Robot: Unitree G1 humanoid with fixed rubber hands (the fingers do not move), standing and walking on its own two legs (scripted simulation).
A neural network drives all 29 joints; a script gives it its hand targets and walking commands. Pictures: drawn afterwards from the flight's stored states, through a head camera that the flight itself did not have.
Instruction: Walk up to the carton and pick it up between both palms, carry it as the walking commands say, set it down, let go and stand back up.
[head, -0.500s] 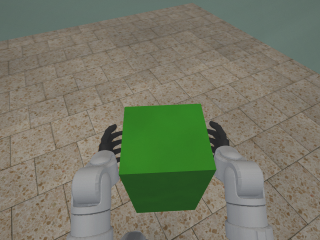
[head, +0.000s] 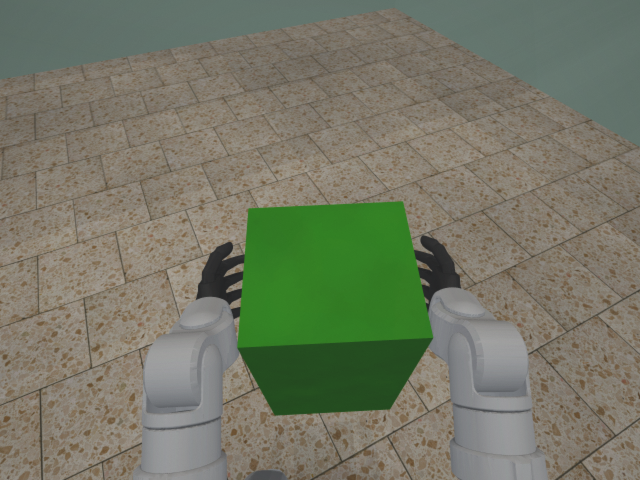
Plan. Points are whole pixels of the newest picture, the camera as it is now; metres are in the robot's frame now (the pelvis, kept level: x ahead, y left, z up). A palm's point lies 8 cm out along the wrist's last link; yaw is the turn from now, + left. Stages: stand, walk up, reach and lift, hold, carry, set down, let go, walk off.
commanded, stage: carry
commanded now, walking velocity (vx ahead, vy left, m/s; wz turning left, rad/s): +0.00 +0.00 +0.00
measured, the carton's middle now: (329, 323) +0.29 +0.01 +0.04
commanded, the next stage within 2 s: none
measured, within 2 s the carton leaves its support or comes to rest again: neither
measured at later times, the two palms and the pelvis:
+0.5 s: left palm (190, 340) +0.24 +0.17 +0.08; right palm (419, 328) +0.26 -0.09 +0.08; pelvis -0.03 +0.02 +0.01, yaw +1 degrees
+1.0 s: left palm (191, 367) +0.21 +0.15 +0.10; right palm (441, 360) +0.22 -0.10 +0.09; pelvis -0.07 +0.01 +0.00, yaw +1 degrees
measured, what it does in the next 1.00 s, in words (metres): steps on the spot: right foot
